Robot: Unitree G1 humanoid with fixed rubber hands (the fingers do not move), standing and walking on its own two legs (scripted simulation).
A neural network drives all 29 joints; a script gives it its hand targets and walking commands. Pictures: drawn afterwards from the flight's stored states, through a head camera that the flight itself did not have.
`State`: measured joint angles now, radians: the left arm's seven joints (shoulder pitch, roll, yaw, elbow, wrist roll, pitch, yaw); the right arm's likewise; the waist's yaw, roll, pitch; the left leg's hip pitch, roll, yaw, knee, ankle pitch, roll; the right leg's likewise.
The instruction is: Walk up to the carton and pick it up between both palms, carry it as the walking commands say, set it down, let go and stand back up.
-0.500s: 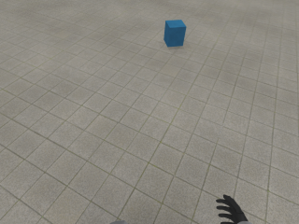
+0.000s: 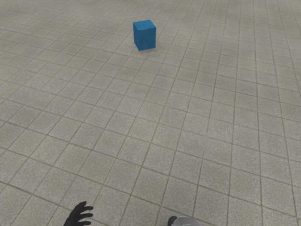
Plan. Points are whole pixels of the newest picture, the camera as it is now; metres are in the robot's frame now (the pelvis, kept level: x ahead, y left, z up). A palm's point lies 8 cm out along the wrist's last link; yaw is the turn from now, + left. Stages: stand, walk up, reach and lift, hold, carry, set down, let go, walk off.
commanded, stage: walk up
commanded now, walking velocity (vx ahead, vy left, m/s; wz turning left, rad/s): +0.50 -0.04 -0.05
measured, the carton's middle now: (144, 35) +2.14 -0.15 -0.64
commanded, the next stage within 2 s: none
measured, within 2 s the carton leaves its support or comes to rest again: neither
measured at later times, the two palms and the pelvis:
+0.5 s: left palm out of the picture +0.12 +0.23 -0.12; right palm (200, 138) +0.40 -0.21 -0.11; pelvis +0.23 +0.01 +0.01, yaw -1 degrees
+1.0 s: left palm (95, 105) +0.61 +0.18 -0.12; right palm (217, 154) +0.33 -0.25 -0.11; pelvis +0.45 -0.03 +0.01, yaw +0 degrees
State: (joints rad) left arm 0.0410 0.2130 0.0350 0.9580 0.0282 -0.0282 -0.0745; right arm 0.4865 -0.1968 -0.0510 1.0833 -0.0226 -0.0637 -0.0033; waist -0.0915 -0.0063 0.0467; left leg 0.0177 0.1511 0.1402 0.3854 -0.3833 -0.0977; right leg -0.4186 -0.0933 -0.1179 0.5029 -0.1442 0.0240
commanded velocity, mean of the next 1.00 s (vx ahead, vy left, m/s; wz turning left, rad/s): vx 0.49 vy -0.07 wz -0.01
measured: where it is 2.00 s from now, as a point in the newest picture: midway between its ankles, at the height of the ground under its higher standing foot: (149, 123)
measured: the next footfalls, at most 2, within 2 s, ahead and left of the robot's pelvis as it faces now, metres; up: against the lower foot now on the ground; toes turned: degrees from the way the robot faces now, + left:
left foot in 0.52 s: +0.39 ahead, +0.13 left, +0.00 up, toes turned +9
right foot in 1.06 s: +0.64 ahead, -0.19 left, +0.00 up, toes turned -9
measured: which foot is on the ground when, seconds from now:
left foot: down 0.00-0.02, up 0.04-0.50, down 0.52-1.00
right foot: down 0.00-0.52, up 0.54-1.00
